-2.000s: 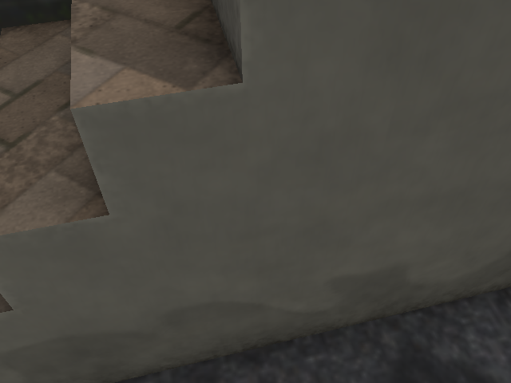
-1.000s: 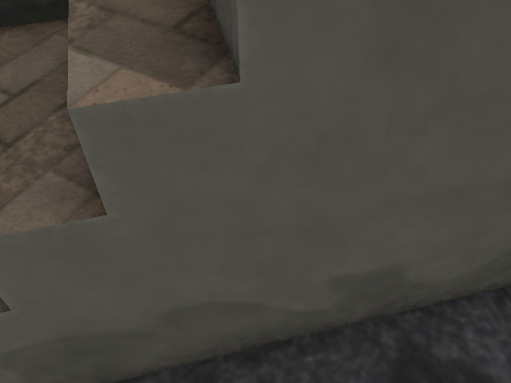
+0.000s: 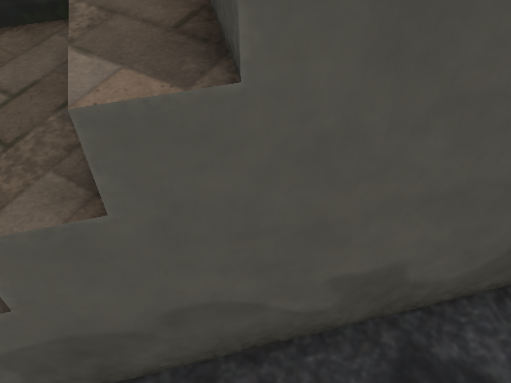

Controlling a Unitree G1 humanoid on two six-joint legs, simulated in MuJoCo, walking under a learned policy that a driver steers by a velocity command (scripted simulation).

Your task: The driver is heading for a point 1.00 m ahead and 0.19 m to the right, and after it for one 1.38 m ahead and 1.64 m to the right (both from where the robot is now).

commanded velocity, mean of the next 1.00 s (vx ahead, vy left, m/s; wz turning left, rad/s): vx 0.00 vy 0.00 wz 0.00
